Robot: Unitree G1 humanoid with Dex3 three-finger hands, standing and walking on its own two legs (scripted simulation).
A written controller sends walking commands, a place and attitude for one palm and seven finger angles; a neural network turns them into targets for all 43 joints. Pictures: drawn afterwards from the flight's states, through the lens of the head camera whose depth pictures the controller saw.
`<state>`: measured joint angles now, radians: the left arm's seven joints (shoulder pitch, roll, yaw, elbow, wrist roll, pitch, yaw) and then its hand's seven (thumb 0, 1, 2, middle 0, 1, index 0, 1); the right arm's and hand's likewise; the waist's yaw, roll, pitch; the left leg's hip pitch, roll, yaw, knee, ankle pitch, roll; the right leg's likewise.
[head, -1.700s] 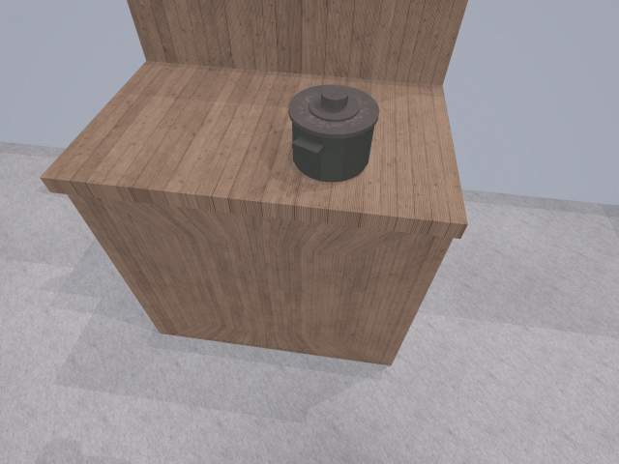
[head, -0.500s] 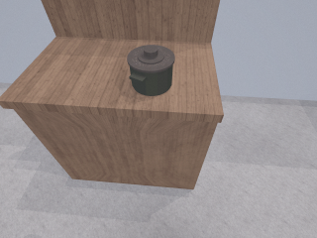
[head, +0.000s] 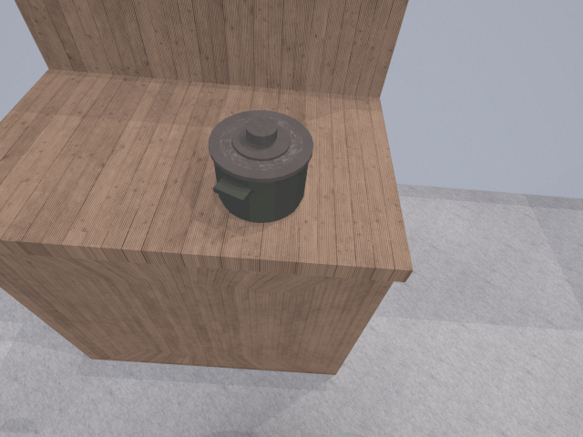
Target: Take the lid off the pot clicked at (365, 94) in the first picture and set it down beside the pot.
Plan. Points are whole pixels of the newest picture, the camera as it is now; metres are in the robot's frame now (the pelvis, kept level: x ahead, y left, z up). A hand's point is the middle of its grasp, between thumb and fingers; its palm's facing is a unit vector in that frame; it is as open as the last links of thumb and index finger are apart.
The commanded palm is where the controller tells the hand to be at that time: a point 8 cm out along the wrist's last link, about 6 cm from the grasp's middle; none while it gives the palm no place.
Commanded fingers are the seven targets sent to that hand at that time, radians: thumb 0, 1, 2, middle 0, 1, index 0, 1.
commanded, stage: come to a stop and stand still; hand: left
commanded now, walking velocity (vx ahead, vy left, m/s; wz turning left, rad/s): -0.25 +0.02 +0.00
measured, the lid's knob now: (261, 130) +0.52 +0.10 +0.12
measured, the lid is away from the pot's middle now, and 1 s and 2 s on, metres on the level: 0.00 0.00 0.00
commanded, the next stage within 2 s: look again from close up in 1.24 s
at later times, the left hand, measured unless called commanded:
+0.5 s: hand out of the picture +0.08 +0.20 -0.18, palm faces +0.03 -0.97 -0.23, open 7.3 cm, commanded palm none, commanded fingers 0.00 0.90 0.90 -0.20 -0.30 -0.20 -0.30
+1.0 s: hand out of the picture +0.02 +0.22 -0.17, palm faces +0.02 -0.97 -0.26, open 7.4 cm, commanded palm none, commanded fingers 0.00 0.90 0.90 -0.20 -0.30 -0.20 -0.30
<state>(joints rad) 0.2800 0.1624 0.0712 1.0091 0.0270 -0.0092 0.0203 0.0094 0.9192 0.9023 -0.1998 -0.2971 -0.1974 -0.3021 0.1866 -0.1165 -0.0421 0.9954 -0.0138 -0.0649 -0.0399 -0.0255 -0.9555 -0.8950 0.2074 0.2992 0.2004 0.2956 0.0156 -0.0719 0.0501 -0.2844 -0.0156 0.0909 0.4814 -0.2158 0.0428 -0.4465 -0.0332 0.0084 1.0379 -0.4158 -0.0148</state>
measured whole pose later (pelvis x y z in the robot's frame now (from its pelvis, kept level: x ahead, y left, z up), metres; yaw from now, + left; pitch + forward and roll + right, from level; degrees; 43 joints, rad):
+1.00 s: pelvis +0.01 +0.03 -0.01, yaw -1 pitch -2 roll +0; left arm 0.35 0.17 0.00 0.99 0.02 0.01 0.04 0.01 0.91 0.90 -0.20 -0.30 -0.20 -0.30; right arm 0.22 -0.20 -0.02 0.97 -0.01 0.02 0.00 0.00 -0.92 -0.90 0.21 0.30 0.20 0.30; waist 0.01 0.04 0.02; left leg -0.23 -0.06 0.04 0.56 -0.31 0.06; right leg -0.30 -0.08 0.06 0.53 -0.22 0.06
